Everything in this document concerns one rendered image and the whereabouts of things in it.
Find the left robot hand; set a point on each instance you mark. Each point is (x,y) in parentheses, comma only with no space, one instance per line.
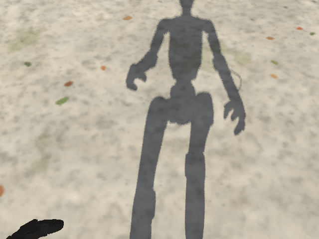
(35,229)

